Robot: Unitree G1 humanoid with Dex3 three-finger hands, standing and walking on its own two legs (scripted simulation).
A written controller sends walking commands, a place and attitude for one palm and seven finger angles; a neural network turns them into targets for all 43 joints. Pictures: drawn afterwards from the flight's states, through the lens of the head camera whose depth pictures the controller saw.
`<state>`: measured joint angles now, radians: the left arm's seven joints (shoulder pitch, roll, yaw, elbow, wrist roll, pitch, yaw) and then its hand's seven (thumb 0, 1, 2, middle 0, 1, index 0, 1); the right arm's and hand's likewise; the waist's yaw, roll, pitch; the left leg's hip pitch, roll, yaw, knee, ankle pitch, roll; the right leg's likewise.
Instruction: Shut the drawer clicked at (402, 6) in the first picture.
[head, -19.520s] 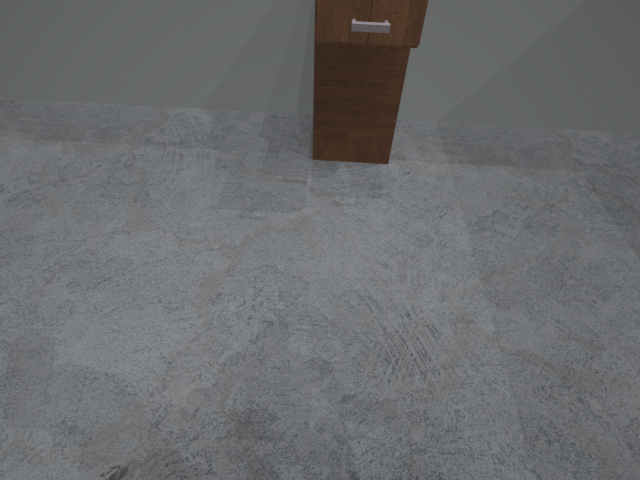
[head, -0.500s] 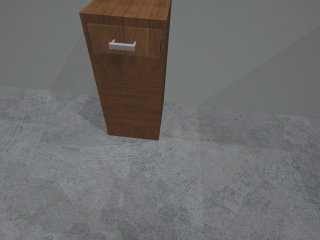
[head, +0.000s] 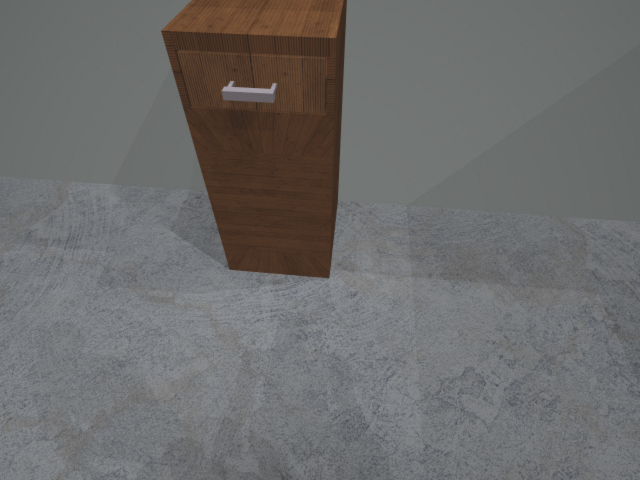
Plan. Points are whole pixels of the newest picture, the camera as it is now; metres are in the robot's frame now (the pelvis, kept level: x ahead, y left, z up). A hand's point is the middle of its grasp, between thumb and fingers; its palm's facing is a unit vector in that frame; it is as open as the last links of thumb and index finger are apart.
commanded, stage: let the arm hang, fingers relaxed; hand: left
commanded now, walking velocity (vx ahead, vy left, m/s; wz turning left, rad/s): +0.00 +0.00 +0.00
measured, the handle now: (250, 90) +0.95 +0.22 +0.02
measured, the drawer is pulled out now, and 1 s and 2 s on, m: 0.00 0.00 0.00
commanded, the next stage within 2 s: look to check the result in 0.30 s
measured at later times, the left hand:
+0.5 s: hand out of the picture +0.04 +0.18 -0.17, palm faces +0.01 -0.97 -0.23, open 7.4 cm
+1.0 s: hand out of the picture +0.07 +0.18 -0.16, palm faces +0.00 -0.97 -0.24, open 7.4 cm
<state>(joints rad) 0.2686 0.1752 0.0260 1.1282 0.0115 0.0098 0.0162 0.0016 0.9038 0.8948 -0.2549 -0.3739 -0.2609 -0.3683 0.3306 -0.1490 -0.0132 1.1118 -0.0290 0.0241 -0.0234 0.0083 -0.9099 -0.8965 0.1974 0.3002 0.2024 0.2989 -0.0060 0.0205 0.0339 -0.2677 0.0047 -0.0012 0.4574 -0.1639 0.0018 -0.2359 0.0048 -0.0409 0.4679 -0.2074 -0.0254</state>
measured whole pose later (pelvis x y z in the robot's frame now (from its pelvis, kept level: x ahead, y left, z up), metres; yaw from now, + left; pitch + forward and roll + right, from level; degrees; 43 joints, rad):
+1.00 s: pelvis +0.04 -0.02 +0.01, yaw -1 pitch -1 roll +0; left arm 0.20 0.19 0.02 1.15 0.01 -0.01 0.02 0.00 0.90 0.89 -0.20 -0.30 -0.20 -0.30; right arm 0.22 -0.19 -0.01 1.13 -0.02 0.01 -0.03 0.01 -0.91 -0.90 0.20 0.30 0.20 0.30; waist -0.01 0.02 0.06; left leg -0.17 0.03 0.01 0.38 -0.19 -0.02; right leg -0.14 0.03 -0.03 0.39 -0.22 -0.04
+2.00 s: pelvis +0.05 -0.02 +0.01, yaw -2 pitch -1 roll +0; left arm 0.21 0.19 0.02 1.15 0.01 -0.02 0.02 0.00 0.90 0.89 -0.20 -0.30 -0.20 -0.30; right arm 0.23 -0.19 -0.01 1.14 -0.02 0.01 -0.03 0.01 -0.91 -0.90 0.20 0.30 0.20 0.30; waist -0.01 0.01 0.05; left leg -0.14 0.04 0.02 0.36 -0.20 -0.03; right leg -0.12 0.04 -0.01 0.37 -0.23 -0.04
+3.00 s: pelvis +0.05 -0.02 +0.01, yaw -2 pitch -1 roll +0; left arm 0.21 0.20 0.02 1.15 0.01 -0.02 0.02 0.00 0.90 0.89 -0.20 -0.30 -0.20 -0.30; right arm 0.22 -0.20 -0.01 1.15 -0.02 0.01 -0.03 0.01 -0.91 -0.90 0.20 0.30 0.20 0.30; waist -0.01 0.01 0.05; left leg -0.14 0.04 0.02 0.35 -0.19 -0.03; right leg -0.12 0.04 -0.01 0.36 -0.22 -0.05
